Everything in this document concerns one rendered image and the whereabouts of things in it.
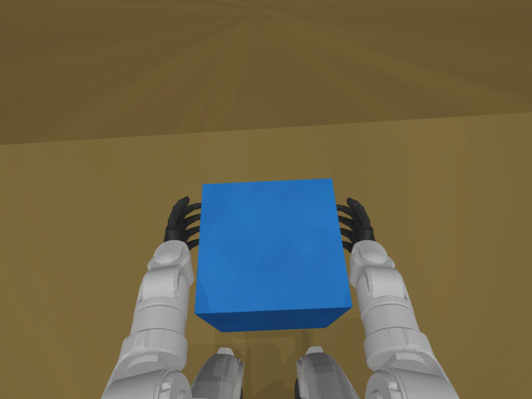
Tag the robot left forearm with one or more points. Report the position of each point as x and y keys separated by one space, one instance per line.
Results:
x=157 y=339

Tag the robot right thigh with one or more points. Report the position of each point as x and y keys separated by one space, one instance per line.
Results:
x=320 y=377

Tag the right robot hand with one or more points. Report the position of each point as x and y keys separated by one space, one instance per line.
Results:
x=359 y=224

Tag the left robot upper arm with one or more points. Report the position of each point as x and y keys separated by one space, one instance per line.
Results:
x=166 y=383

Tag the robot right forearm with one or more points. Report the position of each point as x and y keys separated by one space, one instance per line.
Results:
x=393 y=338

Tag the robot left shin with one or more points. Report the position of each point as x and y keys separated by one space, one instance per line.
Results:
x=225 y=350

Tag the carton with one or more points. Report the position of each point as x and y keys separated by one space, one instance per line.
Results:
x=270 y=256

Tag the left robot hand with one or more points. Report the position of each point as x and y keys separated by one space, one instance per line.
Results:
x=177 y=224

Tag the right robot upper arm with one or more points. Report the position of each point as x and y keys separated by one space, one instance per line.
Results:
x=395 y=383

